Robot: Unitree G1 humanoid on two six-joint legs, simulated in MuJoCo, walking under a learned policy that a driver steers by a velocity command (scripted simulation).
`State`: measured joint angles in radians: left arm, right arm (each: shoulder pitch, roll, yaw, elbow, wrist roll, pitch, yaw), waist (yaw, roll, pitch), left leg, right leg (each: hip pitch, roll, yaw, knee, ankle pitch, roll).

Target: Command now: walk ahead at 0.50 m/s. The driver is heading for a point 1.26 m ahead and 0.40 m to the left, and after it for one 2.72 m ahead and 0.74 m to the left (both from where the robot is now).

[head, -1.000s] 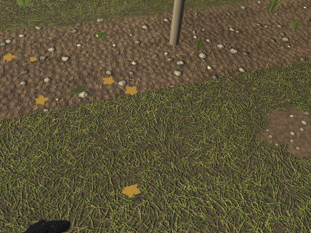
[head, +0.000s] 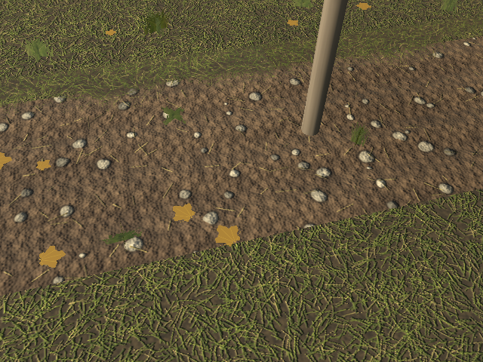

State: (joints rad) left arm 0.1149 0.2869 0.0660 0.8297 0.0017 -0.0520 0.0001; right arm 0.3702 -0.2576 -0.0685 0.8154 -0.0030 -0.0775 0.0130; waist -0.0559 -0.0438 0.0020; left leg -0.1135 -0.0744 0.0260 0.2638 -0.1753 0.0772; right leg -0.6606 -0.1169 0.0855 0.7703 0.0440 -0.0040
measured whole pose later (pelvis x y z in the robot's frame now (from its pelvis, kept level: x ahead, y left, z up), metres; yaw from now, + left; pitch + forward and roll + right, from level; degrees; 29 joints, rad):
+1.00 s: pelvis +0.56 -0.04 -0.16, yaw +18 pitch +3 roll +0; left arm 0.06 0.23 0.06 0.74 0.02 -0.09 0.02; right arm 0.29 -0.23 -0.06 0.79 0.02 -0.04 -0.02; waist -0.06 -0.01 0.01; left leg -0.23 -0.16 -0.15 0.47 -0.28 0.10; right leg -0.65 -0.06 0.14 0.65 -0.02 0.08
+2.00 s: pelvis +0.85 +0.07 -0.16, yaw +49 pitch +2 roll +0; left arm 0.16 0.28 0.05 0.73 0.01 0.01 0.02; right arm 0.15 -0.27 -0.06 0.64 -0.01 0.04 -0.01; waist -0.01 0.00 0.02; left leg -0.41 -0.11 -0.12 0.53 -0.14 0.04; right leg -0.38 -0.02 0.04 0.67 -0.30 0.04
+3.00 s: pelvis +0.91 +0.16 -0.16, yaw +49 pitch +1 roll +0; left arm 0.35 0.30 0.05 0.81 -0.04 -0.05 0.01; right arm 0.27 -0.26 -0.06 0.87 0.01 -0.09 0.02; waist -0.01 -0.05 0.00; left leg -0.23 -0.03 0.03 0.51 -0.29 0.05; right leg -0.31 -0.01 0.04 0.97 -0.45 -0.03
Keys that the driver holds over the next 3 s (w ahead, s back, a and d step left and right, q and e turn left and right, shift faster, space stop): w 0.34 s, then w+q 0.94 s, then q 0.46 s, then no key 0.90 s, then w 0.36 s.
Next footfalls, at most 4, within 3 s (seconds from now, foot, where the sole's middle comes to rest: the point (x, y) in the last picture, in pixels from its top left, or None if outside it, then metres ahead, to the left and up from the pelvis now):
0.22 right None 0.23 -0.19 -0.79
0.66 left None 0.54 0.02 -0.93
1.10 right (262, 283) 0.81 -0.12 -0.93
1.58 left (165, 277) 0.85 0.21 -0.93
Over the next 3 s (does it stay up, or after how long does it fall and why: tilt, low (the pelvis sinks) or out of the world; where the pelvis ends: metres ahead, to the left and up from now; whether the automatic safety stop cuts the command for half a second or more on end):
stays up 0.91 0.16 -0.16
